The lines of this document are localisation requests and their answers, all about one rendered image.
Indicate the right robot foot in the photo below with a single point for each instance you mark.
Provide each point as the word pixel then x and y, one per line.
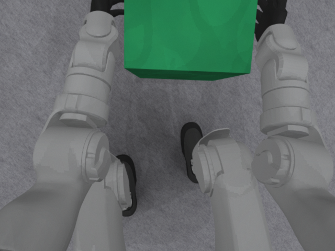
pixel 190 135

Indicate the robot right forearm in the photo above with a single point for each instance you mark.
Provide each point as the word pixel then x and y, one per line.
pixel 285 87

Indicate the robot left forearm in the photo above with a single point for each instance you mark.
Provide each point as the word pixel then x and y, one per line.
pixel 88 81

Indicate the right robot hand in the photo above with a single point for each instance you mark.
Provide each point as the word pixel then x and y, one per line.
pixel 274 12

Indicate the right robot thigh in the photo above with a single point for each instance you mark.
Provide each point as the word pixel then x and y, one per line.
pixel 240 222

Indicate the right robot upper arm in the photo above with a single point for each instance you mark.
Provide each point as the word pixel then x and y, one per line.
pixel 297 174

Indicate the left robot upper arm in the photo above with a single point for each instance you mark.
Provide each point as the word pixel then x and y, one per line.
pixel 67 162

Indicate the carton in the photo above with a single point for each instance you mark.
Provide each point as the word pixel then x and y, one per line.
pixel 204 40

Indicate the left robot hand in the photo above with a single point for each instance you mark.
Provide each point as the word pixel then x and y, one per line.
pixel 105 6

